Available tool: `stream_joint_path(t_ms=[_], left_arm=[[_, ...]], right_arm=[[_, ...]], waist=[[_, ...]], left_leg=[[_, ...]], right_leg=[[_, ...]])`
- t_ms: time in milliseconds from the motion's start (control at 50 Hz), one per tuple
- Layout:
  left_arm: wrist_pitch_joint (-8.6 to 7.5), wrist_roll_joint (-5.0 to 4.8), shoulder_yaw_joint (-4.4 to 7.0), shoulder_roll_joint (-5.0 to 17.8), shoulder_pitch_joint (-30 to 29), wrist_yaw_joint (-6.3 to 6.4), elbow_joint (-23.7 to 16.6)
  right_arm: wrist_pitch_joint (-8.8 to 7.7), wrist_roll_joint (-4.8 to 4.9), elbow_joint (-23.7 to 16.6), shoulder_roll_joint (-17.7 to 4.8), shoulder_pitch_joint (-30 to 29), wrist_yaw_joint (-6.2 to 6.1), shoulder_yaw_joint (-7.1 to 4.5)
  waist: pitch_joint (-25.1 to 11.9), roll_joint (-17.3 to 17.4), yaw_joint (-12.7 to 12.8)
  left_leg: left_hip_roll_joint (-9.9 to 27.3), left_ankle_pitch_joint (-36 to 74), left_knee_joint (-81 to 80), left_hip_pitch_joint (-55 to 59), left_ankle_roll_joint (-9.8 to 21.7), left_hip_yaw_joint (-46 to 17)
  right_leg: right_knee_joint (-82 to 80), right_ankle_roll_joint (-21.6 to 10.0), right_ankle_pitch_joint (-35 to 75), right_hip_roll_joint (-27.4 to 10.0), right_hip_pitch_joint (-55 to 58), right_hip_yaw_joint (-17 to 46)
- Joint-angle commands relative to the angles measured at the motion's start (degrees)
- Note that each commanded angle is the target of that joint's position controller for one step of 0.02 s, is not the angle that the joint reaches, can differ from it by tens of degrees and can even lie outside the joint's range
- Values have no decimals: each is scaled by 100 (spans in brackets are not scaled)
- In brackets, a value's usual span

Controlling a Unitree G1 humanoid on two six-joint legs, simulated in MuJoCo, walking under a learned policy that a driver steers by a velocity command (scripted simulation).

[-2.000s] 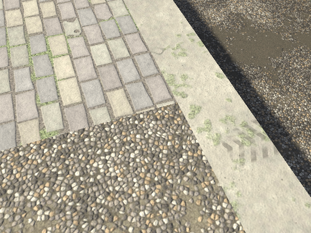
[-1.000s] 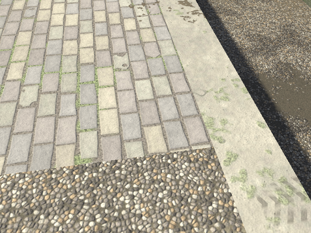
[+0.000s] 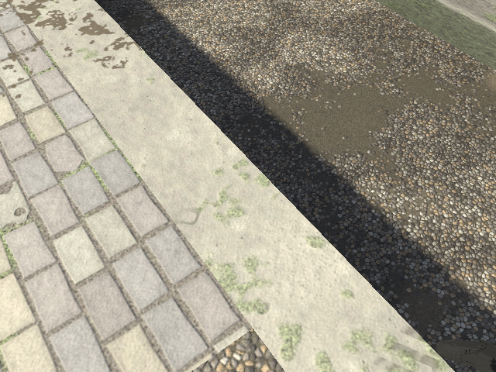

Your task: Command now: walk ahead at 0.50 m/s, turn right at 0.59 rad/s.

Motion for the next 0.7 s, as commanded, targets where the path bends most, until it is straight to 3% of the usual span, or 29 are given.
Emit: stream_joint_path(t_ms=[20,60,80,100,120,140,160,180,200,220,240,300,380,460,520,540,560,580,600,620,640,660,680,700], left_arm=[[-5,-50,236,845,112,45,-309],[31,-40,268,856,54,62,-339],[49,-43,256,783,-55,70,-402],[46,-43,183,583,-103,39,-472],[40,70,44,225,-50,33,-609],[23,-127,-18,-30,745,51,-763],[35,-145,76,599,674,71,-671],[77,-89,162,849,27,73,-754],[118,-24,160,795,-227,87,-831],[122,29,169,727,-393,64,-922],[136,-12,163,602,-335,33,-937],[196,32,116,342,-421,30,-1011],[270,59,68,255,-758,9,-1115],[271,56,13,90,-1263,-71,-1284],[339,75,17,111,-1499,-149,-1430],[367,65,40,170,-1395,-156,-1440],[391,71,143,323,-1099,-143,-1409],[425,81,250,460,-332,-120,-1218],[447,73,424,802,776,-41,-902],[459,6,467,1405,1083,49,-784],[347,199,360,1495,805,-29,-1060],[292,205,277,998,498,-61,-1136],[306,160,166,655,425,-28,-1039],[301,301,224,846,275,49,-864]], right_arm=[[-143,77,-508,-575,-459,65,-169],[-211,106,-494,-718,-316,104,-255],[-242,129,-414,-781,45,101,-304],[-284,84,-341,-937,636,75,-396],[-259,-23,-261,-1253,1505,29,-462],[-164,-98,17,-1573,1980,71,-546],[-118,52,-68,-1037,1842,109,-437],[-65,77,-135,-711,1614,86,-352],[-7,48,-161,-640,1311,70,-306],[13,49,-130,-542,1149,49,-269],[1,9,-88,-516,1094,13,-247],[-73,-22,180,-575,1208,-5,-266],[-117,-11,437,-785,1230,-14,-300],[6,95,730,-847,1499,-16,-248],[121,127,852,-1012,1711,3,-272],[169,149,852,-1121,1672,0,-293],[204,184,876,-1260,1641,-33,-343],[253,233,877,-1262,1520,-74,-328],[242,174,758,-1197,1337,-98,-286],[195,-217,610,-405,1388,-85,-50],[1,-5,255,-688,1782,50,-57],[-56,153,339,-1168,1425,81,-187],[-38,201,315,-1130,1229,41,-175],[221,-189,229,-1033,1088,-49,-187]], waist=[[-249,-717,-53],[-300,-896,-187],[-429,-999,-395],[-803,-947,-724],[-1652,-312,-1003],[-2168,1713,-629],[-1729,1190,-741],[-962,694,-919],[-533,318,-807],[-218,316,-725],[-133,448,-600],[-83,464,-571],[-116,288,-602],[74,364,-758],[105,378,-801],[79,464,-709],[-120,515,-523],[-499,381,-42],[-975,73,529],[-1019,-1678,212],[-2397,-2267,-80],[-1890,-1441,28],[-1138,-1033,-82],[-999,-462,-237]], left_leg=[[-364,-1,-561,947,60,193],[-411,-563,-817,1253,229,180],[-433,-686,-994,1724,348,259],[-203,-681,-1172,2666,580,161],[810,-752,-1020,4160,969,-777],[2013,-1735,-1502,5715,1959,-3361],[2020,-3233,-1800,5477,1824,-3725],[1707,-3470,-1929,4773,1558,-2850],[1469,-2975,-2034,4066,1391,-2161],[1286,-2491,-2168,3528,1369,-1694],[1141,-2110,-2301,3130,1317,-1275],[1032,-1223,-2500,2915,1469,-472],[1135,-351,-2442,3130,1481,217],[1066,228,-2138,3182,1273,899],[1160,577,-1751,3340,1167,1133],[1168,1177,-1494,3368,1122,1227],[1108,2010,-981,3366,1027,1420],[932,2775,42,3129,893,1652],[590,2258,1610,2171,654,1681],[-304,-3214,4049,546,343,1655],[-767,-3837,5179,-544,319,159],[-395,-3253,4949,-1024,409,-82],[-244,-2964,4564,-1097,442,55],[13,-2557,4047,-794,360,359]], right_leg=[[-109,-674,1568,-1326,-283,1211],[196,-620,1573,-1464,0,1595],[447,-558,1639,-1393,22,1657],[1181,-382,1758,-1106,-106,1459],[2801,-121,840,-687,-798,910],[4506,314,-2087,152,-2915,326],[5128,416,-2016,-401,-3694,334],[5271,470,-1445,-602,-3890,161],[5167,498,-1013,-781,-3727,-56],[4914,507,-713,-941,-3621,-64],[4763,493,-544,-1094,-3296,-93],[4265,525,-236,-1176,-3253,-311],[3246,514,797,-1255,-3292,-376],[2179,352,1567,-1144,-2903,-758],[1910,163,892,-973,-2611,-1132],[1818,54,522,-878,-2397,-1235],[1767,-67,272,-693,-1921,-1449],[1413,-259,478,-413,-881,-1613],[1024,-548,1206,-492,741,-1119],[812,-1039,3080,-1785,1615,846],[-318,-2062,1047,-2725,2378,3605],[-526,-1733,106,-2603,1985,3274],[-469,-1450,-203,-2365,1345,2604],[-166,-1089,1160,-2160,1097,1819]])
Velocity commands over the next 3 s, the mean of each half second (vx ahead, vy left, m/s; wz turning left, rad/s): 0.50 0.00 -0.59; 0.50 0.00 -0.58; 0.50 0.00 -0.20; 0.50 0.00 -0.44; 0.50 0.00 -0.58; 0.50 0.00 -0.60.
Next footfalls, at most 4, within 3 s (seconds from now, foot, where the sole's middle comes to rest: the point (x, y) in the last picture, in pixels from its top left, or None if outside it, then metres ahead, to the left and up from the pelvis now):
0.10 left None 0.24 0.15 -0.78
0.60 right None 0.42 -0.17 -0.78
1.08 left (314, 317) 0.62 -0.07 -0.78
1.44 right None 0.43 -0.19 -0.78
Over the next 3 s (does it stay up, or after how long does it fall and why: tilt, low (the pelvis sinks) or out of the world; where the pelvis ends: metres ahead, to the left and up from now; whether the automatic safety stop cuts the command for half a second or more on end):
stays up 0.48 -0.07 -0.02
